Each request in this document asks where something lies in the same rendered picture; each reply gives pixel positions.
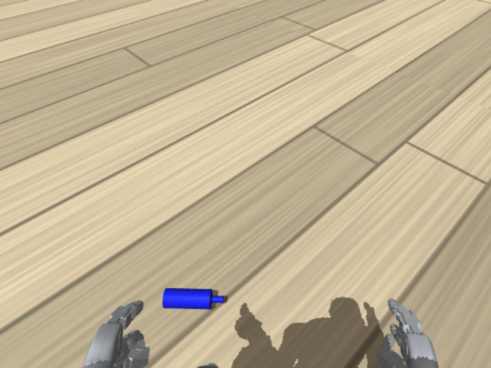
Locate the bottle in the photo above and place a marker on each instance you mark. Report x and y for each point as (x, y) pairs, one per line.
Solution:
(190, 298)

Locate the right robot hand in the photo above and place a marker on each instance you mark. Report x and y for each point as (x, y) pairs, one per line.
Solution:
(417, 349)

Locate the left robot hand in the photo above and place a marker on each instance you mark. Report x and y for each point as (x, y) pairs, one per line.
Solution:
(111, 348)

